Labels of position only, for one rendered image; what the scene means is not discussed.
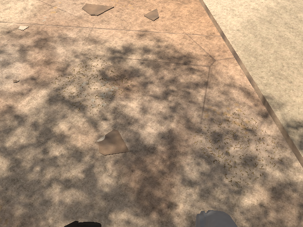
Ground right robot thigh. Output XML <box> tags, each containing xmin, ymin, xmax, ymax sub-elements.
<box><xmin>195</xmin><ymin>210</ymin><xmax>238</xmax><ymax>227</ymax></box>

